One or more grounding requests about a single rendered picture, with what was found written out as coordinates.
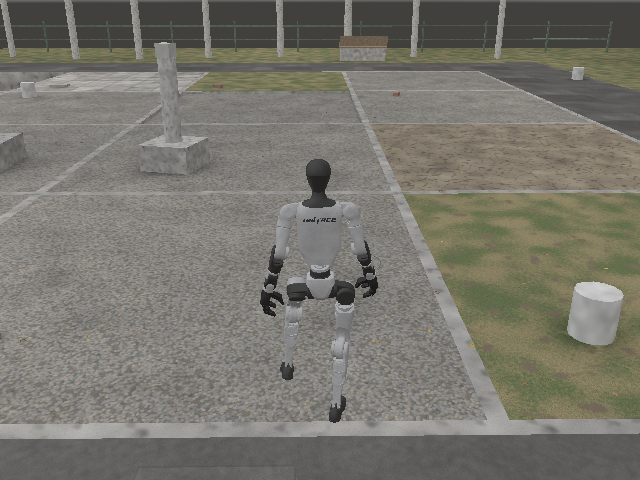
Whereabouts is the humanoid robot torso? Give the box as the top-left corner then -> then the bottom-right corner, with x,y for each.
296,197 -> 343,300

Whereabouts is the right robot forearm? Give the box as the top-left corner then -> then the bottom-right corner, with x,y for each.
357,240 -> 376,280

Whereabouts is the left robot hand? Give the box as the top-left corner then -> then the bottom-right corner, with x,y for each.
260,290 -> 284,317

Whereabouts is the robot right upper arm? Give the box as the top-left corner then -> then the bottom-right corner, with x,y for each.
340,202 -> 367,256

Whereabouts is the robot left upper arm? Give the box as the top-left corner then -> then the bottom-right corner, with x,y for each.
274,203 -> 298,260

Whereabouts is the left robot forearm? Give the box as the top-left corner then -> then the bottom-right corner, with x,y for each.
263,245 -> 284,293

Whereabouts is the right robot hand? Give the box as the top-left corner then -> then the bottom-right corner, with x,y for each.
355,276 -> 378,298

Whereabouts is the left robot thigh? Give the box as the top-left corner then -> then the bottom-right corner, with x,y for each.
286,277 -> 307,323

